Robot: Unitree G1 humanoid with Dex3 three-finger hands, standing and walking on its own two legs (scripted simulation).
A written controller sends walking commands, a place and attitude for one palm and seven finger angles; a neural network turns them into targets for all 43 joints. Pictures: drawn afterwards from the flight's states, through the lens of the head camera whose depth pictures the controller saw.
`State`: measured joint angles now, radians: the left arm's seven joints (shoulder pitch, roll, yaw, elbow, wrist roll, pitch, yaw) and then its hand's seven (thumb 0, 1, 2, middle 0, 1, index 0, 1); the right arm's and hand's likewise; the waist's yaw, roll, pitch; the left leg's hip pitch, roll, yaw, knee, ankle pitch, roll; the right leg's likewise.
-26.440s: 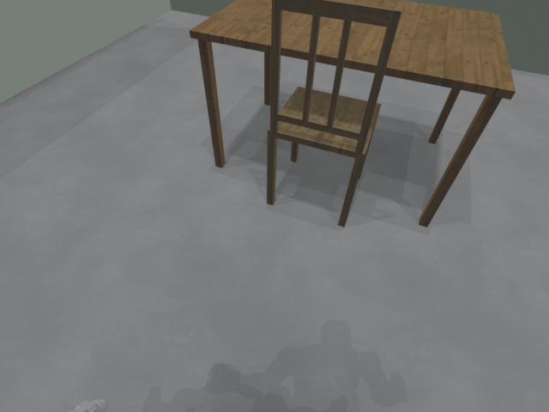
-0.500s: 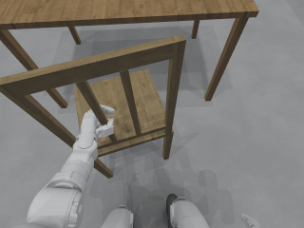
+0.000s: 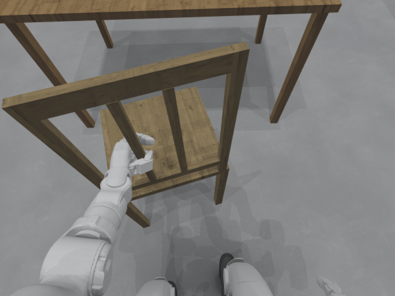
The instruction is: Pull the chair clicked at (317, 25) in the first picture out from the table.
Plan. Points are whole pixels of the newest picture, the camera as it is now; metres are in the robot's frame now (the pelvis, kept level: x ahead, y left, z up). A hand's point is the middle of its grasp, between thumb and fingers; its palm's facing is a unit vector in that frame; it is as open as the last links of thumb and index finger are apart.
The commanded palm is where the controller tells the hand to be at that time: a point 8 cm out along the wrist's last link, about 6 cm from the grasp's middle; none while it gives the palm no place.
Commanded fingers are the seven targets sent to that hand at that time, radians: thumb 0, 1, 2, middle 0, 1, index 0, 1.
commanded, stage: step backward, pulling the chair out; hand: left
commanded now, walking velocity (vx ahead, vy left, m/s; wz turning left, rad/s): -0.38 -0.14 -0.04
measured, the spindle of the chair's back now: (138, 149) +0.43 +0.13 -0.04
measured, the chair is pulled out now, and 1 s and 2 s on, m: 0.39 0.48 0.48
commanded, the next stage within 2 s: none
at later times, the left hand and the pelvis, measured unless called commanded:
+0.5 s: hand (144, 187) +0.33 +0.11 -0.05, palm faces -0.03 -0.98 -0.17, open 5.3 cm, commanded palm +0.35 +0.16 -0.05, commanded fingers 0.00 0.90 0.90 -0.50 -1.45 -0.50 -1.45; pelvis -0.04 +0.01 +0.00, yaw -2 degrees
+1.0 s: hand (143, 196) +0.31 +0.11 -0.05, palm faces +0.00 -0.98 -0.19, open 5.4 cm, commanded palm +0.33 +0.16 -0.05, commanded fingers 0.00 0.90 0.90 -0.50 -1.45 -0.50 -1.45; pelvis -0.06 +0.00 +0.00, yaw -3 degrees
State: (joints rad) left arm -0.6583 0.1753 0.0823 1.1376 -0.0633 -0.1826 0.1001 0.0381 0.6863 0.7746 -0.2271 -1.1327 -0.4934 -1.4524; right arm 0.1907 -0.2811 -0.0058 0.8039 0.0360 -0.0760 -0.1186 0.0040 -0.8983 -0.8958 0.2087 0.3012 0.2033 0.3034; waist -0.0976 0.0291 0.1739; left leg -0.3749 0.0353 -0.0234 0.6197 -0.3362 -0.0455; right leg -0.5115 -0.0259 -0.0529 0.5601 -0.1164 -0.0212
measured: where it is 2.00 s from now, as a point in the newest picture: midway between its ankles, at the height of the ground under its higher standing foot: outside the picture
